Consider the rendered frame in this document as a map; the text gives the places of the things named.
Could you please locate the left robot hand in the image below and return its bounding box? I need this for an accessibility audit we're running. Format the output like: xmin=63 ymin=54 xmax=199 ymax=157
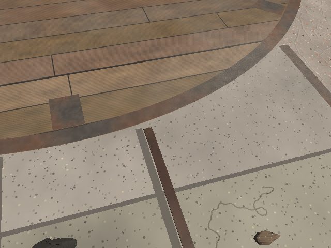
xmin=32 ymin=238 xmax=77 ymax=248

